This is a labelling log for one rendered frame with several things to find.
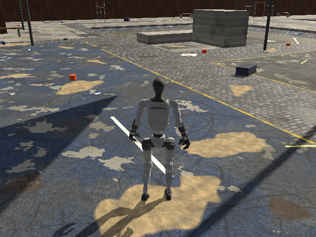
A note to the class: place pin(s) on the robot left forearm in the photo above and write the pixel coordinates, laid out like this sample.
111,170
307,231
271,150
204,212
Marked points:
133,128

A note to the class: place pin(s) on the robot right forearm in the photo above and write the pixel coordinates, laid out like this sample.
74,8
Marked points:
183,131

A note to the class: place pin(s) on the robot left upper arm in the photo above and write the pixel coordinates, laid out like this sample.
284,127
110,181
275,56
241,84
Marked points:
140,111

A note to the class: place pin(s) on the robot right upper arm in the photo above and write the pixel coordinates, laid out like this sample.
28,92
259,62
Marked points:
176,111

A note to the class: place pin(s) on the humanoid robot torso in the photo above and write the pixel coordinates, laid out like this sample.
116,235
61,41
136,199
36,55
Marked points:
158,116

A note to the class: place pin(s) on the robot head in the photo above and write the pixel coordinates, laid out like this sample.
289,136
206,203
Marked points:
158,85

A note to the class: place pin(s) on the right robot hand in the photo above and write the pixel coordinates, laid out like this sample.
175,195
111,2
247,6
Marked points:
187,142

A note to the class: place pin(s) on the left robot hand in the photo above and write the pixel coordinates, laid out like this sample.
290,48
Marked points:
131,136

